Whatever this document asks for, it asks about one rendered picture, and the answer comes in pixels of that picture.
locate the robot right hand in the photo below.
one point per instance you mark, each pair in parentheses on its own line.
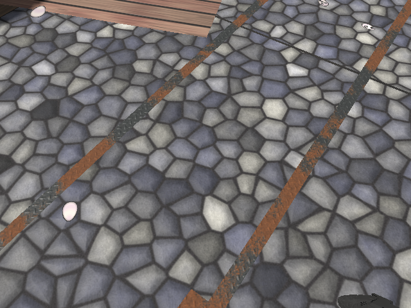
(365,301)

